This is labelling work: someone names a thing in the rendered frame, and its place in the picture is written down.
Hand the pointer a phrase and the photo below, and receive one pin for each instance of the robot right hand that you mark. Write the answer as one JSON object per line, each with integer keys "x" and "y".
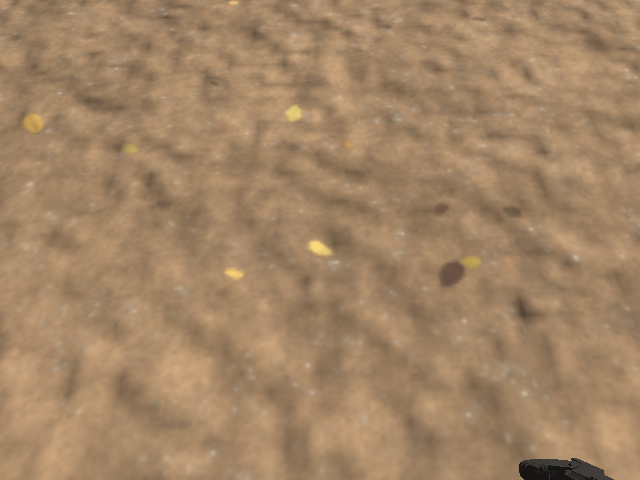
{"x": 554, "y": 469}

